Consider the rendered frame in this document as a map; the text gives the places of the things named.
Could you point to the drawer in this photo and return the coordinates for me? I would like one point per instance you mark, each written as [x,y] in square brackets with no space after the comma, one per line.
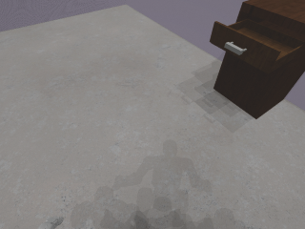
[267,49]

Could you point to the handle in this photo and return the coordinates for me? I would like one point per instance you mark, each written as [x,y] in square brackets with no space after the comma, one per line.
[233,48]

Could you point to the cabinet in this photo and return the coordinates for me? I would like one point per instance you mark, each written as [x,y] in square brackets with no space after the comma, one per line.
[252,90]

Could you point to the robot left hand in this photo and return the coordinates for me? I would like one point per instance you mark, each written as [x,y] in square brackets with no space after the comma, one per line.
[51,223]

